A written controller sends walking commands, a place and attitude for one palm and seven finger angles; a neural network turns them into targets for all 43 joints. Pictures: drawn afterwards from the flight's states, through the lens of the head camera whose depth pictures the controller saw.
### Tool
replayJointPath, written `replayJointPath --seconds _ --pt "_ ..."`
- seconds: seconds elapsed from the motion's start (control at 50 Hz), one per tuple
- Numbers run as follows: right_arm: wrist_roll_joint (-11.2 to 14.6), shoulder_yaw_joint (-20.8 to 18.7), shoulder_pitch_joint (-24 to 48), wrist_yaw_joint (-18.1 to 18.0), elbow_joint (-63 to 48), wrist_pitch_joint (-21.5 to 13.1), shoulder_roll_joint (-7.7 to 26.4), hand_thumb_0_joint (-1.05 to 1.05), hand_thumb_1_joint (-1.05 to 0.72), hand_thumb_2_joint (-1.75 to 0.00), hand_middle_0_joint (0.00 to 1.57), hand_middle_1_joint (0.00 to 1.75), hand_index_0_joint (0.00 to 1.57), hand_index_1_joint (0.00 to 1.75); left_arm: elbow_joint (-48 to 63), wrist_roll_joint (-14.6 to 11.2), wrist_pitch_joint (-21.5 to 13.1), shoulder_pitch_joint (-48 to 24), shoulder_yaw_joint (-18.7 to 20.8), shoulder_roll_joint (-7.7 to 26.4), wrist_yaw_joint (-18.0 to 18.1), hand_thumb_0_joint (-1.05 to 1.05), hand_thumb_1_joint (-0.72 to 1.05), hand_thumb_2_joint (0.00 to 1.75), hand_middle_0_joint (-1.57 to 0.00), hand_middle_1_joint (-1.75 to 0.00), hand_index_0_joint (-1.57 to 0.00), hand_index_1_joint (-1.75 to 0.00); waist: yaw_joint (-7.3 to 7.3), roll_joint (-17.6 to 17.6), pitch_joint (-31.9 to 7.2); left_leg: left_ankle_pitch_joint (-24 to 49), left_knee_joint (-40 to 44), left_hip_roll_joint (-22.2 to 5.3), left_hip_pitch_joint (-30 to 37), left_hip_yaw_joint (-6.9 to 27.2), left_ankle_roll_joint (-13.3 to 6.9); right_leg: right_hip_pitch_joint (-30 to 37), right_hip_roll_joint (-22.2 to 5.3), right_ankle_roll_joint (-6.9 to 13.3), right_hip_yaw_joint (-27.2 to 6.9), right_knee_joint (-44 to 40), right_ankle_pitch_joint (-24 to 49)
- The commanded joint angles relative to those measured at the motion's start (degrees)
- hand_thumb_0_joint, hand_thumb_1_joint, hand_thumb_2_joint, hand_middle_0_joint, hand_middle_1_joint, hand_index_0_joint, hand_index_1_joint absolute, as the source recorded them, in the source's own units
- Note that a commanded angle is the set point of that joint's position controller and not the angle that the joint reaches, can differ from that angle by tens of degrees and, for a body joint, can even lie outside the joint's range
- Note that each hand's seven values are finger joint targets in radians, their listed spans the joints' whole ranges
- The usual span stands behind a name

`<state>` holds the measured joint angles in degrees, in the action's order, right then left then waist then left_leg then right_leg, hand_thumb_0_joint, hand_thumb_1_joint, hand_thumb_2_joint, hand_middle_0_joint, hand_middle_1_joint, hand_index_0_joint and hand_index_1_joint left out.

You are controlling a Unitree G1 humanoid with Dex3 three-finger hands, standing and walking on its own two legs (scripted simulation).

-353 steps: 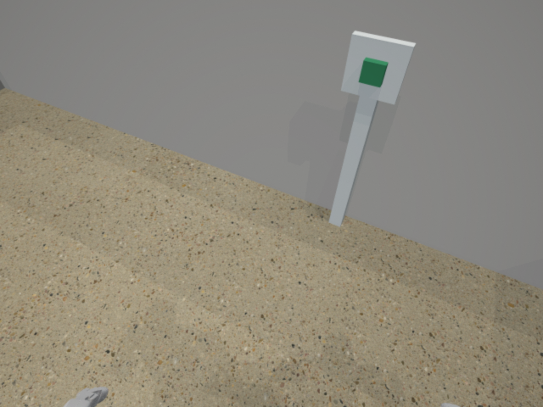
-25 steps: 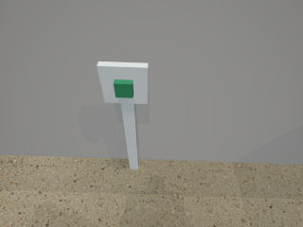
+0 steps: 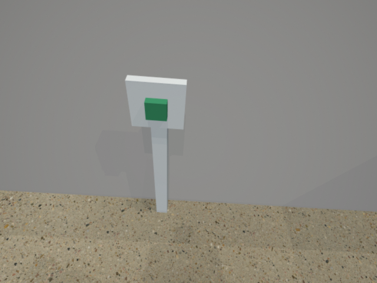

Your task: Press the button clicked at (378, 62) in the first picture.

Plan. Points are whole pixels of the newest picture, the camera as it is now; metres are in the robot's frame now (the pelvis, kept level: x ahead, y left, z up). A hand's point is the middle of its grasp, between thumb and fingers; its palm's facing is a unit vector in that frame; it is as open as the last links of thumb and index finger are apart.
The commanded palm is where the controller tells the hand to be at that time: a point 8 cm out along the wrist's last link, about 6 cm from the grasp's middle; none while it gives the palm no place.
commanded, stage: shuffle to correct the standing spot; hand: left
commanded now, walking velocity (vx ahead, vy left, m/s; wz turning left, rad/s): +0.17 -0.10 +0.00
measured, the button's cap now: (156, 109) +0.61 +0.14 +0.02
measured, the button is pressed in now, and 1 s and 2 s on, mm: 0 0 0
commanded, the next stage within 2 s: come to a stop and stand still in 0.70 s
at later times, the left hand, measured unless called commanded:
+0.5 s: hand out of the picture -0.03 +0.13 -0.19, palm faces +0.07 -0.99 -0.07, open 7.4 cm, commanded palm none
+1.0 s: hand (152, 263) +0.21 +0.09 -0.16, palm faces +0.03 -0.98 -0.22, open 7.2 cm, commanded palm none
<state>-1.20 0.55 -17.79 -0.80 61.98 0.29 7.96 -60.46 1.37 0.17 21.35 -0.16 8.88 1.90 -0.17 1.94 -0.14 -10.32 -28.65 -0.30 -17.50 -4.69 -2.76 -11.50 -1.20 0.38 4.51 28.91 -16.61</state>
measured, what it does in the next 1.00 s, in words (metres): walks ahead: right foot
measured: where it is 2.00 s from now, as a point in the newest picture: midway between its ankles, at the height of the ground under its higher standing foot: outside the picture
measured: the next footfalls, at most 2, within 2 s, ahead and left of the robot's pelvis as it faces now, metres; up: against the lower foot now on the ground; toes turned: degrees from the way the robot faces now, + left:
right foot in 0.86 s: +0.19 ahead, -0.19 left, +0.00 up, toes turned -9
left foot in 1.24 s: +0.20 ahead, +0.01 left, +0.00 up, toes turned +5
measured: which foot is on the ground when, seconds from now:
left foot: down 0.00-0.86, up 0.88-1.00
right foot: down 0.00-0.44, up 0.46-0.84, down 0.86-1.00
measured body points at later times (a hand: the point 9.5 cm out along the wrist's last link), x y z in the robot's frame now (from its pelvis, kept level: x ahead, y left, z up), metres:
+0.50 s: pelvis +0.06 -0.01 -0.01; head +0.06 +0.03 +0.44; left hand -0.03 +0.18 -0.18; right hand +0.08 -0.24 -0.14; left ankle +0.08 +0.07 -0.74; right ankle +0.00 -0.12 -0.71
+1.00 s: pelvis +0.13 -0.08 +0.00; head +0.14 -0.09 +0.45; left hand +0.21 +0.15 -0.15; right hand +0.08 -0.29 -0.17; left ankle +0.11 +0.04 -0.70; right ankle +0.15 -0.18 -0.74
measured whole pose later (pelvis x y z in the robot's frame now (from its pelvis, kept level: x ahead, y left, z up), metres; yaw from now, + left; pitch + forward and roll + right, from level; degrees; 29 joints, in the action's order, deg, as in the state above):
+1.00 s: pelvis +0.13 -0.08 +0.00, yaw +0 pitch -1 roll +0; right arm -0.6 -1.3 -20.7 -1.6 64.6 1.1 7.6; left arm -58.1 1.1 -2.3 11.2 2.5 8.3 2.2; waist -1.7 -1.4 1.8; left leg -28.2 -48.6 -3.3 -20.1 -4.2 1.1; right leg -15.2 -2.2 1.9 8.7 29.9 -14.1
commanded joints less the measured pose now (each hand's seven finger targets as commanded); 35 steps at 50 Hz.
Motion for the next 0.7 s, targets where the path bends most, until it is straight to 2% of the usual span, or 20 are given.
replayJointPath --seconds 0.0,0.06,0.12,0.16,0.2,0.22,0.24,0.26,0.3,0.34,0.36,0.38,0.4,0.42,0.44,0.46,0.5,0.58,0.62,0.68 --pt "-0.3 -2.7 -1.5 -0.3 -2.8 -0.4 8.7 0.0 -0.9 -0.9 0.2 0.3 0.2 0.3 1.7 0.5 -0.4 5.6 0.9 3.1 -0.5 0.0 0.9 0.9 -0.2 -0.3 -0.2 -0.3 0.6 -6.3 6.7 -29.5 14.7 -9.2 -5.9 12.7 -1.6 -4.6 -0.6 2.1 -1.6 -2.2 -11.4" --pt "-0.3 -3.2 -1.8 -0.5 -2.8 -0.7 8.7 0.0 -0.9 -0.9 0.2 0.3 0.2 0.3 1.2 0.6 -0.4 7.3 1.2 2.0 -1.0 0.0 0.9 0.9 -0.2 -0.3 -0.2 -0.3 1.0 -6.4 6.9 -29.5 15.4 -10.4 -6.6 13.8 -2.6 -3.9 0.3 2.5 -0.5 0.0 -7.9" --pt "-0.2 -3.4 -1.7 -0.6 -3.0 -0.9 8.1 0.0 -0.9 -0.9 0.2 0.3 0.2 0.3 0.7 0.5 -0.7 8.8 1.4 1.6 -1.2 0.0 0.9 0.9 -0.2 -0.3 -0.2 -0.3 1.35 -4.6 6.0 -27.5 13.3 -9.9 -6.3 12.3 -2.7 -2.7 -0.3 2.8 -1.4 -2.1 -8.0" --pt "-0.1 -3.2 -1.0 -0.5 -3.5 -1.1 6.7 0.0 -0.9 -0.9 0.2 0.3 0.2 0.3 0.7 0.5 -1.1 10.0 1.7 2.4 -1.1 0.0 0.9 0.9 -0.2 -0.3 -0.2 -0.3 1.72 -1.0 6.3 -23.9 7.4 -6.8 -7.7 8.5 -1.5 -2.6 -3.0 3.9 -6.8 -7.0 -12.2" --pt "0.0 -2.5 -0.3 -0.1 -4.5 -1.3 3.4 0.0 -0.9 -0.9 0.2 0.3 0.2 0.3 0.2 0.2 -1.5 10.9 2.3 4.9 -0.6 0.0 0.9 0.9 -0.2 -0.3 -0.2 -0.3 1.97 9.7 7.7 -15.9 -5.8 -1.3 -12.7 0.9 0.3 -1.0 -9.7 7.1 -17.5 -15.6 -20.6" --pt "0.1 -2.3 0.9 0.2 -5.0 -1.3 2.4 0.0 -0.9 -0.9 0.2 0.3 0.2 0.3 -0.2 0.0 -1.8 11.9 2.7 6.0 -0.1 0.0 0.9 0.9 -0.2 -0.3 -0.2 -0.3 2.22 12.6 7.8 -13.2 -12.3 -0.8 -14.6 -0.9 0.3 -0.1 -13.6 9.0 -22.4 -19.7 -22.4" --pt "0.0 -2.4 2.4 0.4 -5.6 -1.4 2.5 0.0 -0.9 -0.9 0.2 0.3 0.2 0.3 -0.1 0.0 -2.1 11.7 2.9 5.7 0.1 0.0 0.9 0.9 -0.2 -0.3 -0.2 -0.3 2.5 10.7 9.2 -13.5 -17.6 -1.4 -16.5 0.0 0.0 -0.4 -15.2 10.5 -23.6 -20.8 -19.0" --pt "0.0 -2.5 3.2 0.6 -5.9 -1.6 2.4 0.0 -0.9 -0.9 0.2 0.3 0.2 0.3 -0.1 0.1 -2.4 11.4 2.9 5.4 0.1 0.0 0.9 0.9 -0.2 -0.3 -0.2 -0.3 2.07 7.8 9.2 -13.6 -20.9 -2.0 -17.4 0.7 -0.2 0.1 -15.7 11.3 -22.8 -20.3 -14.1" --pt "0.2 -2.4 2.7 1.0 -5.9 -2.0 1.4 0.0 -0.9 -0.9 0.2 0.3 0.2 0.3 0.1 0.5 -2.6 9.4 3.0 5.3 0.1 0.0 0.9 0.9 -0.2 -0.3 -0.2 -0.3 0.96 4.0 8.3 -13.7 -17.5 -2.6 -14.3 -0.2 -0.1 -0.1 -13.9 11.5 -16.6 -17.0 -4.2" --pt "0.3 -1.8 1.0 0.9 -4.8 -2.5 0.0 0.0 -0.9 -0.9 0.2 0.3 0.2 0.3 -0.5 0.5 -2.6 8.9 2.7 5.2 0.1 0.0 0.9 0.9 -0.2 -0.3 -0.2 -0.3 0.09 2.7 7.0 -9.7 -7.3 -1.4 -5.5 -2.5 0.4 -2.6 -11.0 9.8 -11.2 -12.8 3.3" --pt "0.3 -1.7 -1.9 0.5 -3.5 -2.8 -0.1 0.0 -0.9 -0.9 0.2 0.3 0.2 0.3 -0.8 0.3 -2.4 8.4 2.5 5.1 -0.1 0.0 0.9 0.9 -0.2 -0.3 -0.2 -0.3 -0.96 3.1 6.1 -5.8 -2.2 -0.6 0.8 -3.7 0.7 -5.0 -8.9 8.3 -8.5 -9.9 2.8" --pt "0.3 -1.9 -4.9 0.1 -2.2 -3.1 1.1 0.0 -0.9 -0.9 0.2 0.3 0.2 0.3 -1.2 0.0 -2.1 8.6 2.3 3.9 -0.4 0.0 0.9 0.9 -0.2 -0.3 -0.2 -0.3 -1.66 0.9 5.2 -4.5 1.4 -1.4 6.6 -2.6 0.9 -7.7 -6.6 6.9 -6.5 -5.8 1.5" --pt "0.2 -2.6 -8.9 -0.5 -0.9 -3.5 4.3 0.0 -0.9 -0.9 0.2 0.3 0.2 0.3 -1.1 -0.1 -1.9 9.0 1.8 2.0 -0.7 0.0 0.9 0.9 -0.2 -0.3 -0.2 -0.3 -2.91 -5.7 3.5 -4.7 5.3 -7.3 13.2 5.2 -0.7 -13.0 -3.7 5.0 -4.2 2.1 0.2" --pt "-0.3 -4.0 -13.8 -1.0 -0.4 -3.6 9.9 0.0 -0.9 -0.9 0.2 0.3 0.2 0.3 0.2 0.0 -1.8 9.7 1.5 0.1 -1.1 0.0 0.9 0.9 -0.2 -0.3 -0.2 -0.3 -3.89 -15.0 0.5 -4.4 11.0 -20.3 19.7 23.0 -6.4 -22.2 0.2 2.1 1.1 14.2 -8.0" --pt "-0.4 -4.7 -15.7 -1.6 -0.2 -3.0 12.3 0.0 -0.9 -0.9 0.2 0.3 0.2 0.3 2.2 0.5 -1.7 6.4 1.7 0.5 -1.3 0.0 0.9 0.9 -0.2 -0.3 -0.2 -0.3 -4.75 -13.4 1.5 -4.7 15.7 -27.6 18.9 30.4 -11.7 -26.8 0.5 2.0 -0.5 25.7 -16.1" --pt "-0.4 -4.3 -14.0 -1.6 0.0 -3.0 10.8 0.0 -0.9 -0.9 0.2 0.3 0.2 0.3 2.5 1.1 -1.3 3.1 2.2 1.7 -1.4 0.0 0.9 0.9 -0.2 -0.3 -0.2 -0.3 -4.35 -10.2 3.6 -5.1 16.6 -25.6 13.8 26.9 -11.1 -26.6 -1.4 2.4 -3.5 31.9 -13.2" --pt "-0.3 -3.2 -8.2 -1.6 -1.4 -3.5 6.9 0.0 -0.9 -0.9 0.2 0.3 0.2 0.3 2.2 1.0 -1.2 2.2 2.7 1.1 -2.0 0.0 0.9 0.9 -0.2 -0.3 -0.2 -0.3 -1.77 -7.7 7.6 -6.3 18.3 -22.7 4.2 20.2 -9.9 -25.2 -4.2 1.7 -5.0 35.3 -5.9" --pt "-0.3 -2.9 -5.7 -1.4 -2.2 -4.6 6.1 0.0 -0.9 -0.9 0.2 0.3 0.2 0.3 1.8 0.8 -0.3 2.5 2.5 -1.4 -2.8 0.0 0.9 0.9 -0.2 -0.3 -0.2 -0.3 0.42 -7.8 5.0 3.9 17.8 -17.0 2.7 7.5 -7.3 -20.3 -4.4 -0.1 -2.5 29.8 1.8" --pt "-0.4 -3.1 -6.5 -1.3 -1.9 -4.6 6.2 0.0 -0.9 -0.9 0.2 0.3 0.2 0.3 2.6 0.6 -0.2 0.0 2.4 -1.2 -2.8 0.0 0.9 0.9 -0.2 -0.3 -0.2 -0.3 -0.18 -8.0 4.5 5.6 17.5 -15.6 3.4 4.9 -6.6 -19.1 -4.1 -0.5 -1.1 24.7 3.3" --pt "-0.9 -3.7 -7.5 -1.0 -1.4 -4.0 7.0 0.0 -0.9 -0.9 0.2 0.3 0.2 0.3 3.9 0.3 -0.4 -4.9 2.5 -0.9 -2.8 0.0 0.9 0.9 -0.2 -0.3 -0.2 -0.3 -1.46 -9.7 4.6 6.4 16.2 -16.3 5.2 4.6 -7.3 -16.8 -3.6 -0.7 0.7 15.3 1.4"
